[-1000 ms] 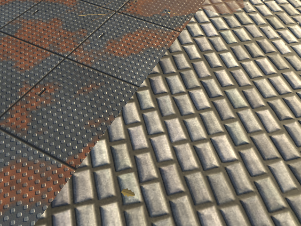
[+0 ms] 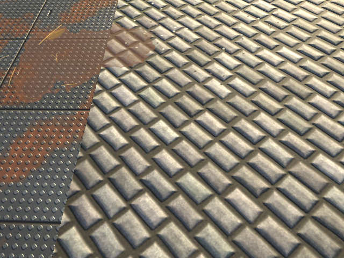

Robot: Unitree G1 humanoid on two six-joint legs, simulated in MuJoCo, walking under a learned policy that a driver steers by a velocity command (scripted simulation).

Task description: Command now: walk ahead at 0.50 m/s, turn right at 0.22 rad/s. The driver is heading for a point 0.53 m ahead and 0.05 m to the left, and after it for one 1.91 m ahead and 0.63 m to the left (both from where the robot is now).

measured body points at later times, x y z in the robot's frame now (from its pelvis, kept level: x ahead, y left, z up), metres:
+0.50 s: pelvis +0.28 +0.05 +0.01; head +0.30 +0.05 +0.45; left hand +0.42 +0.28 -0.12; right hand +0.24 -0.21 -0.13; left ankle +0.23 +0.12 -0.74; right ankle +0.40 -0.11 -0.69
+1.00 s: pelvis +0.42 +0.00 +0.00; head +0.45 -0.01 +0.45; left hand +0.46 +0.27 -0.13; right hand +0.56 -0.25 -0.14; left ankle +0.42 +0.13 -0.68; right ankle +0.49 -0.08 -0.74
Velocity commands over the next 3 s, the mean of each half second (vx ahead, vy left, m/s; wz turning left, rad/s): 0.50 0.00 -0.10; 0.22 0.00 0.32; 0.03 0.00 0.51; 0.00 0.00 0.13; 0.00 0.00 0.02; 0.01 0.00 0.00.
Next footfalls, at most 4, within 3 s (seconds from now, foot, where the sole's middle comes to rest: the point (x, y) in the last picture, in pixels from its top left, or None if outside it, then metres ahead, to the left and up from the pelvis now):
0.14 left None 0.27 0.12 -0.78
0.68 right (217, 242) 0.53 -0.08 -0.78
1.16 left None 0.39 0.13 -0.78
1.62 right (213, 252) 0.49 -0.06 -0.78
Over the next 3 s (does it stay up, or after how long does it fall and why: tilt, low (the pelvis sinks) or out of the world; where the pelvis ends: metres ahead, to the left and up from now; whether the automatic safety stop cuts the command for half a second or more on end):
stays up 0.41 0.01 0.00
